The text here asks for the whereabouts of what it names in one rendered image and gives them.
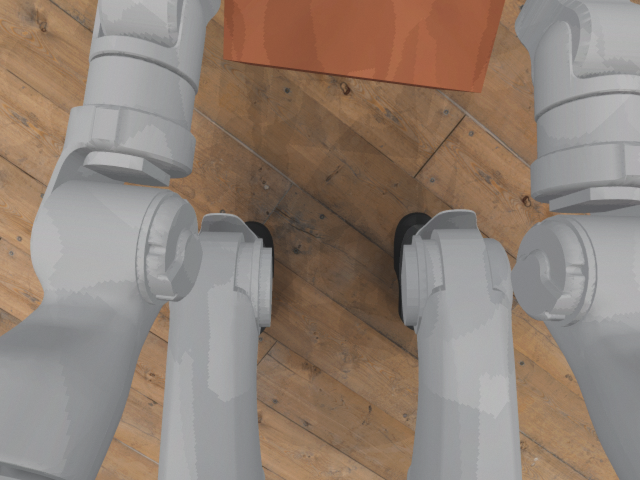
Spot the robot left upper arm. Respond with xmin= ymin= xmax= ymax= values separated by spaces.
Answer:
xmin=0 ymin=180 xmax=203 ymax=480

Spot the right robot shin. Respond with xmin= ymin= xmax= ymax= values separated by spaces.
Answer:
xmin=411 ymin=209 xmax=513 ymax=309

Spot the robot right foot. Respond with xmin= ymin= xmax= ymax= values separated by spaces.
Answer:
xmin=394 ymin=212 xmax=432 ymax=330

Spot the robot right upper arm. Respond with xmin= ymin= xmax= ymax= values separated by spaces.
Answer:
xmin=511 ymin=215 xmax=640 ymax=480

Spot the robot left forearm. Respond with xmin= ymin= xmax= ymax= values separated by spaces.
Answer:
xmin=30 ymin=0 xmax=221 ymax=275

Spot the carton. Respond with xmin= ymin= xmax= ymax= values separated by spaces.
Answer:
xmin=223 ymin=0 xmax=505 ymax=93

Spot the robot right forearm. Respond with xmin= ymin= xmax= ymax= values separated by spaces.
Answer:
xmin=515 ymin=0 xmax=640 ymax=217

